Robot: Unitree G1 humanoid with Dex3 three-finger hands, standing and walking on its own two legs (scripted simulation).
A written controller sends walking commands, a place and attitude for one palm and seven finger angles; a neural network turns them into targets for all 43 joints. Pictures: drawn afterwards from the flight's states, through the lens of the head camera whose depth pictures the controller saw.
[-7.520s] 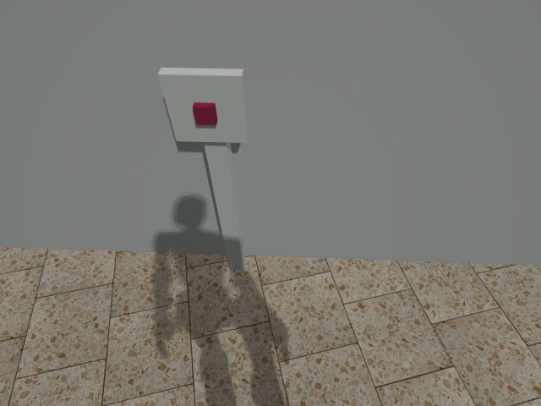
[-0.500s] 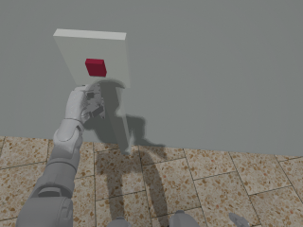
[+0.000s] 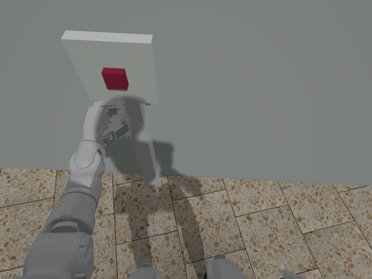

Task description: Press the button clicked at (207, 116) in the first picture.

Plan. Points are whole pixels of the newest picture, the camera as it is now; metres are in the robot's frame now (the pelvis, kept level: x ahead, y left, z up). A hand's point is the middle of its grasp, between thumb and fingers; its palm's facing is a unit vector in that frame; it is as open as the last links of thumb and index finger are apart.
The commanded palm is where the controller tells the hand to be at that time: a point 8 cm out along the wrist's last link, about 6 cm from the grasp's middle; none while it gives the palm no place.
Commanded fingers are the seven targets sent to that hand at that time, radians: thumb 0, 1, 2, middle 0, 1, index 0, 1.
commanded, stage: aim a knuckle at the button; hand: left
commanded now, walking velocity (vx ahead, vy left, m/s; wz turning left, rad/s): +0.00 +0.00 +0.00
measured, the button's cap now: (116, 77) +0.54 +0.15 +0.09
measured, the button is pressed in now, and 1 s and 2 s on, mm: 0 3 7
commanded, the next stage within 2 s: press the button with the knuckle in 0.22 s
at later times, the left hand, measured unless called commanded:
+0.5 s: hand (124, 121) +0.44 +0.13 +0.06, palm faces -0.10 -1.00 -0.02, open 3.1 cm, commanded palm +0.42 +0.18 +0.07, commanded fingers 0.00 0.90 0.90 -1.30 -1.50 -1.30 -1.50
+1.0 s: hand (125, 106) +0.49 +0.13 +0.06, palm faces -0.09 -1.00 -0.01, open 3.1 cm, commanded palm +0.47 +0.18 +0.07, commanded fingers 0.00 0.90 0.90 -1.30 -1.50 -1.30 -1.50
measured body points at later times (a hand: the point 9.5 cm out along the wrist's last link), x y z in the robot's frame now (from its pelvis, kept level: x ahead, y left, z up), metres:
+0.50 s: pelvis +0.00 +0.00 +0.00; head +0.09 +0.01 +0.44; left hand +0.44 +0.18 +0.06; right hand +0.08 -0.25 -0.12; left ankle -0.01 +0.12 -0.68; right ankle +0.03 -0.12 -0.68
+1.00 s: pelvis +0.00 +0.00 -0.01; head +0.12 +0.01 +0.43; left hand +0.48 +0.19 +0.06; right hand +0.04 -0.26 -0.13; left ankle -0.01 +0.12 -0.68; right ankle +0.03 -0.12 -0.68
